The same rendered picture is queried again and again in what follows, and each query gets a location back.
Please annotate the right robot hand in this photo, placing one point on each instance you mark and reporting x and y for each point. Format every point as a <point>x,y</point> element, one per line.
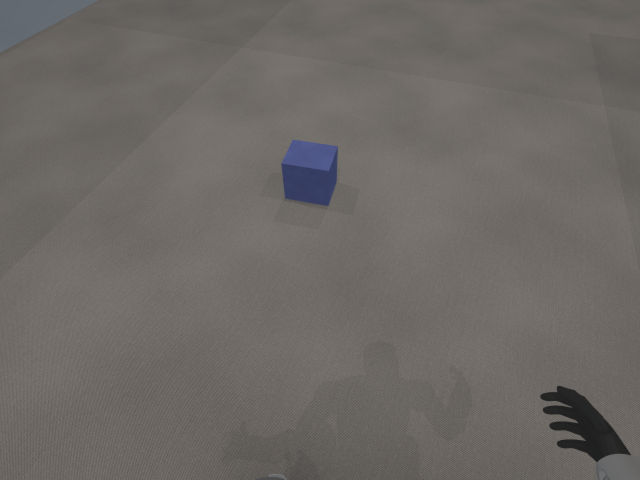
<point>601,439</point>

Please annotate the carton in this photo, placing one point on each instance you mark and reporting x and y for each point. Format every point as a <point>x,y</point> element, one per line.
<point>310,172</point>

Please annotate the right robot forearm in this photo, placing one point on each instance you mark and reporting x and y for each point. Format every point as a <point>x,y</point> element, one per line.
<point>618,467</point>

